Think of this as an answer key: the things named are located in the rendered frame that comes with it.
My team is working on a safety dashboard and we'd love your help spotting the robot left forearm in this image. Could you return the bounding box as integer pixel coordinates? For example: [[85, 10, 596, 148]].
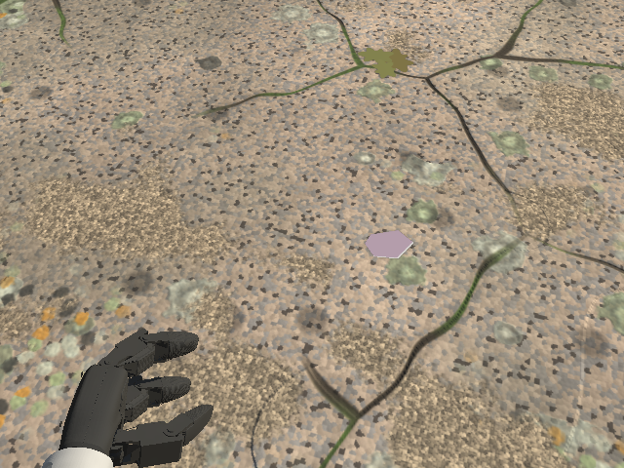
[[42, 448, 114, 468]]

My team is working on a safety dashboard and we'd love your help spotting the robot left hand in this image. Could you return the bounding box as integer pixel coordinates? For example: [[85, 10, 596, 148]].
[[58, 329, 214, 468]]

